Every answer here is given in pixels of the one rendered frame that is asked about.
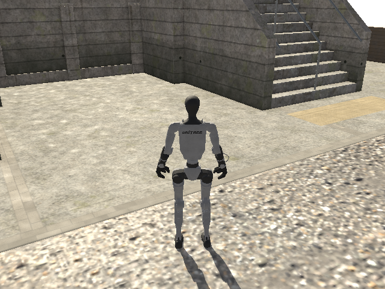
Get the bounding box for stairs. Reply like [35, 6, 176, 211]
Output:
[252, 0, 357, 109]

